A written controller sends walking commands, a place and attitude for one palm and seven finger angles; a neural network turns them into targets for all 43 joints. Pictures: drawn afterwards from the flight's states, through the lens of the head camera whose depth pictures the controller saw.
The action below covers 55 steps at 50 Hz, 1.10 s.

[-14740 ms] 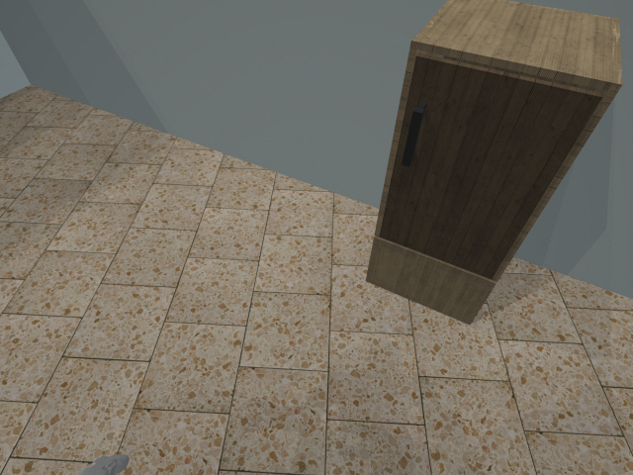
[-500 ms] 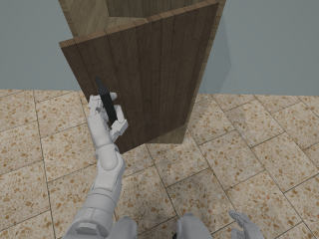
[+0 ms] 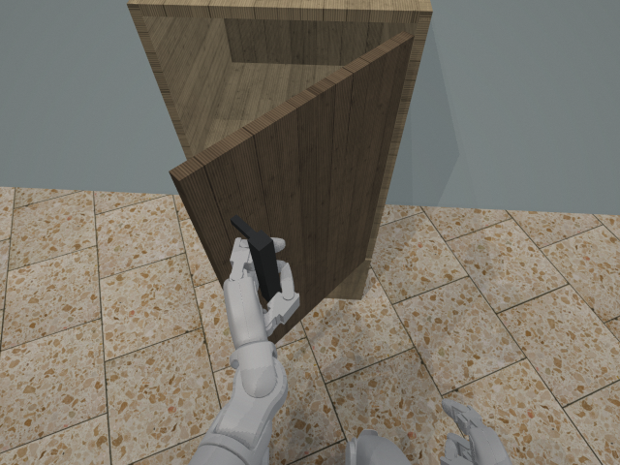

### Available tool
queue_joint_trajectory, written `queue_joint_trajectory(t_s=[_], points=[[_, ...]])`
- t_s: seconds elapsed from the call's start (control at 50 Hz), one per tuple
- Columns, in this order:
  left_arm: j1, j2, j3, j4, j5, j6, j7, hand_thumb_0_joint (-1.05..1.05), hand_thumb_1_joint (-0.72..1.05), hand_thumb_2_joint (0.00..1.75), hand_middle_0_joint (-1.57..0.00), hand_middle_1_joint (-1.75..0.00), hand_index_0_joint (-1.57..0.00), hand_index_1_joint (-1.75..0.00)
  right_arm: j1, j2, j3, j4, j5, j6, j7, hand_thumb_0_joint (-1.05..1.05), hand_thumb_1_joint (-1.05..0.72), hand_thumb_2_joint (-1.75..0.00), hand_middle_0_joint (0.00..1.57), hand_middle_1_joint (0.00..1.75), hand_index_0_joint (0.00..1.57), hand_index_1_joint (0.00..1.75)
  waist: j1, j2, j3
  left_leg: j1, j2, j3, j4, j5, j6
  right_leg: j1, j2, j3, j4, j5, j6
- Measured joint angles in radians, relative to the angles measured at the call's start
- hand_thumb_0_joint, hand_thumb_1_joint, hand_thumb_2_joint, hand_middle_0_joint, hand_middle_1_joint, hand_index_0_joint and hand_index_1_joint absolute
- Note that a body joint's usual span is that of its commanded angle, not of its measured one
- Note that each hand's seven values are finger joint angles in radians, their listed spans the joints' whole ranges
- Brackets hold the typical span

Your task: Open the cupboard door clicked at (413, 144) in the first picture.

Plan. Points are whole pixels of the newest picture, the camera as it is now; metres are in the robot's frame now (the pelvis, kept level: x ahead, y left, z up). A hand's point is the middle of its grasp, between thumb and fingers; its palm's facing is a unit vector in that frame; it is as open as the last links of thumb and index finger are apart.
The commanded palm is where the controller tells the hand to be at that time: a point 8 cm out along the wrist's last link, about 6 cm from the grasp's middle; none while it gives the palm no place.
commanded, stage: open thumb and fingers to let go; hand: left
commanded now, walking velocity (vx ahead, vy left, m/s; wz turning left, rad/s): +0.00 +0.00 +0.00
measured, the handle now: (256, 262) +0.37 +0.08 +0.03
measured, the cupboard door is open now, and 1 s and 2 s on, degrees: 48 49 51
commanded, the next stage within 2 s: slide the hand sideways off the handle in 0.78 s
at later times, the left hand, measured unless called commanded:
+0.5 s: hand (283, 283) +0.35 +0.04 +0.02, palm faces +0.29 -0.96 -0.03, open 12.7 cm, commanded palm +0.30 +0.08 +0.02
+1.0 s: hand (284, 305) +0.32 +0.04 +0.02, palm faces -0.02 -0.99 -0.10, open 15.5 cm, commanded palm +0.29 +0.08 +0.02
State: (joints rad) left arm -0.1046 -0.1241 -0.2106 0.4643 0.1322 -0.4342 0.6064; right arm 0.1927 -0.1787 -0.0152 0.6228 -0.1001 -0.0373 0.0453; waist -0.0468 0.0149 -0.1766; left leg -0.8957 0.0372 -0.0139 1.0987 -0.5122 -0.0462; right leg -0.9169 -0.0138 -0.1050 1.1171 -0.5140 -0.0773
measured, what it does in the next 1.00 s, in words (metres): stands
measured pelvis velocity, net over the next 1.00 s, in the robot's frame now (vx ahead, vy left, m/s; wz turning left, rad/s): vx -0.02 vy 0.02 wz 0.01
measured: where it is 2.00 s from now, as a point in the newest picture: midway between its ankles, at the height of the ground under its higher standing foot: outside the picture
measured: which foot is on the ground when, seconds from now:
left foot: down 0.00-1.00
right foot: down 0.00-1.00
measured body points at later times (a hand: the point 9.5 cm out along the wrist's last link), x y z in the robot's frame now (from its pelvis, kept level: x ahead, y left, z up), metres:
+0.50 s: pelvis -0.01 +0.01 -0.01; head +0.08 -0.01 +0.43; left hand +0.32 +0.09 +0.03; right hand +0.13 -0.22 -0.13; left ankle +0.01 +0.15 -0.65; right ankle +0.02 -0.07 -0.65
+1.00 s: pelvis -0.02 +0.02 -0.01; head +0.06 +0.01 +0.43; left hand +0.31 +0.09 +0.03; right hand +0.14 -0.20 -0.13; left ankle +0.01 +0.15 -0.65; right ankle +0.02 -0.07 -0.65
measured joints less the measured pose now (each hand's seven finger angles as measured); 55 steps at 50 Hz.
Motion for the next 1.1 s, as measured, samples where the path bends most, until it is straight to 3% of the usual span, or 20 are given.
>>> queue_joint_trajectory(t_s=[0.2, 0.44, 0.54, 0.7, 0.9, 0.94, 1.0, 1.06, 1.1], points=[[-0.087, -0.013, 0.045, 0.041, -0.008, 0.01, 0.016, 0.0, 0.5, 0.72, -0.37, -1.31, -0.38, -1.32, -0.051, 0.007, 0.002, -0.001, -0.005, -0.009, -0.015, 0.01, -0.91, -0.9, 0.2, 0.3, 0.2, 0.3, 0.013, 0.007, 0.01, -0.048, -0.008, -0.006, 0.035, 0.0, -0.004, -0.047, -0.009, -0.005, 0.04, -0.006, -0.003], [-0.112, -0.018, 0.045, 0.057, -0.008, 0.014, 0.028, 0.0, -0.17, 0.44, -0.33, -1.23, -0.35, -1.24, -0.009, 0.005, -0.001, 0.015, -0.006, 0.001, -0.017, 0.01, -0.91, -0.9, 0.2, 0.3, 0.21, 0.3, 0.011, 0.01, 0.011, -0.054, -0.009, -0.002, 0.04, -0.002, 0.005, -0.051, -0.009, 0.0, 0.036, -0.001, 0.005], [-0.11, -0.017, 0.035, 0.058, -0.003, 0.021, 0.033, 0.0, -0.36, 0.36, -0.3, -1.15, -0.32, -1.15, 0.008, 0.001, -0.006, 0.019, -0.007, 0.0, -0.012, 0.01, -0.91, -0.9, 0.2, 0.3, 0.2, 0.3, 0.009, 0.012, 0.008, -0.055, -0.007, 0.003, 0.044, -0.006, 0.011, -0.051, -0.008, 0.005, 0.034, 0.002, 0.01], [-0.12, -0.019, 0.022, 0.065, -0.003, 0.035, 0.041, -0.01, -0.47, 0.31, -0.26, -0.86, -0.28, -0.86, 0.013, 0.002, -0.005, 0.018, -0.009, -0.009, -0.004, 0.01, -0.91, -0.9, 0.2, 0.3, 0.2, 0.3, 0.008, 0.012, 0.01, -0.055, -0.007, 0.007, 0.047, -0.004, 0.017, -0.049, -0.007, 0.009, 0.03, 0.009, 0.016], [-0.121, -0.02, -0.004, 0.069, -0.007, 0.047, 0.032, -0.02, -0.5, 0.3, -0.38, -0.59, -0.36, -0.64, -0.009, 0.008, 0.004, 0.015, -0.009, -0.021, 0.003, 0.01, -0.91, -0.9, 0.2, 0.3, 0.2, 0.3, 0.015, 0.015, 0.008, -0.059, -0.009, 0.004, 0.057, -0.004, 0.022, -0.048, -0.009, 0.007, 0.033, 0.012, 0.02], [-0.105, 0.003, -0.008, 0.051, 0.003, 0.035, -0.034, -0.02, -0.5, 0.3, -0.38, -0.56, -0.34, -0.61, -0.009, 0.006, 0.008, 0.001, -0.003, -0.015, 0.006, 0.01, -0.91, -0.9, 0.2, 0.3, 0.21, 0.3, 0.011, 0.012, 0.012, -0.064, -0.016, 0.003, 0.061, -0.002, 0.024, -0.052, -0.016, 0.006, 0.041, 0.01, 0.022], [-0.08, 0.089, -0.034, 0.025, 0.001, -0.018, -0.241, -0.02, -0.5, 0.3, -0.34, -0.48, -0.26, -0.53, 0.006, -0.003, 0.007, -0.026, 0.014, -0.004, 0.002, 0.01, -0.91, -0.9, 0.2, 0.3, 0.21, 0.3, 0.013, 0.009, 0.012, -0.076, -0.024, 0.001, 0.077, -0.005, 0.028, -0.064, -0.024, 0.005, 0.061, 0.003, 0.023], [-0.077, 0.154, -0.065, 0.007, -0.064, -0.04, -0.416, -0.02, -0.5, 0.3, -0.28, -0.42, -0.2, -0.45, 0.015, -0.023, 0.004, -0.044, 0.043, 0.004, -0.008, 0.01, -0.91, -0.9, 0.2, 0.3, 0.21, 0.3, 0.015, 0.021, 0.023, -0.077, -0.025, -0.001, 0.095, -0.013, 0.031, -0.06, -0.026, 0.003, 0.072, -0.003, 0.027], [-0.079, 0.15, -0.068, 0.0, -0.127, -0.025, -0.473, -0.02, -0.5, 0.3, -0.24, -0.38, -0.18, -0.41, 0.017, -0.036, 0.003, -0.053, 0.063, 0.009, -0.016, 0.01, -0.91, -0.9, 0.2, 0.3, 0.21, 0.3, 0.015, 0.03, 0.037, -0.066, -0.024, 0.002, 0.095, -0.014, 0.034, -0.049, -0.025, 0.006, 0.067, 0.0, 0.031]])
